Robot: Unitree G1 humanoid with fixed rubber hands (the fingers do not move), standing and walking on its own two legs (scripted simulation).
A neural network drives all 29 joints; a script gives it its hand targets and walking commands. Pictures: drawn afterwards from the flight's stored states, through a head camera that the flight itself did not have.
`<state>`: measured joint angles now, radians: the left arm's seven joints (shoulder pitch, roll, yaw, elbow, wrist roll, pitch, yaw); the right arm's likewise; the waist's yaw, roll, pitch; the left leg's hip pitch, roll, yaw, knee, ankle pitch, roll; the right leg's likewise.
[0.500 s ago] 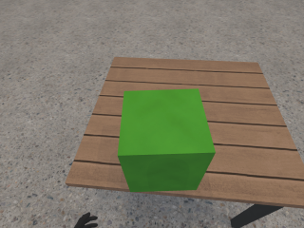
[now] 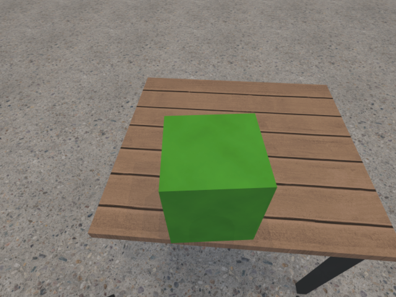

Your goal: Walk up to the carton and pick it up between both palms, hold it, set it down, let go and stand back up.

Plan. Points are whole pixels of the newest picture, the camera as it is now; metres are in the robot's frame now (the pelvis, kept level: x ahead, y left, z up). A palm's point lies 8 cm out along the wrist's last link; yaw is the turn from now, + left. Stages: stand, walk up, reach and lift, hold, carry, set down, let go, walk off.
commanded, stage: walk up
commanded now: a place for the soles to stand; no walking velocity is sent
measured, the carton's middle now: (211, 181) +0.40 -0.01 -0.02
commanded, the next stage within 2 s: stand in 0.74 s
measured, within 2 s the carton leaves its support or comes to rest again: neither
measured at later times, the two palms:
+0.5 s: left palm out of the picture +0.05 +0.22 -0.12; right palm out of the picture +0.02 -0.22 -0.13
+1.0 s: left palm out of the picture +0.06 +0.23 -0.13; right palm out of the picture +0.03 -0.22 -0.14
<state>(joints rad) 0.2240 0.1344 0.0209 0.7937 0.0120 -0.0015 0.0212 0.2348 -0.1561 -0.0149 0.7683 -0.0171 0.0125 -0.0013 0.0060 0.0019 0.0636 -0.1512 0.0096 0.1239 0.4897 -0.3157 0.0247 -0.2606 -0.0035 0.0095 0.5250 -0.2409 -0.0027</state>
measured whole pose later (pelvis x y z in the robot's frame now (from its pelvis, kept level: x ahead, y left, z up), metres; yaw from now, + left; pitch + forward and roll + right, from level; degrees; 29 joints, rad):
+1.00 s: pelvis -0.03 +0.01 -0.01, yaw -1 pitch +1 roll +1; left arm 0.20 0.16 -0.03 0.86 -0.02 0.09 0.03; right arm 0.27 -0.16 -0.10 0.87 -0.08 0.00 0.05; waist -0.01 -0.01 -0.01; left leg -0.28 -0.01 0.15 0.57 -0.31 0.05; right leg -0.40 -0.02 0.04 0.61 -0.24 0.00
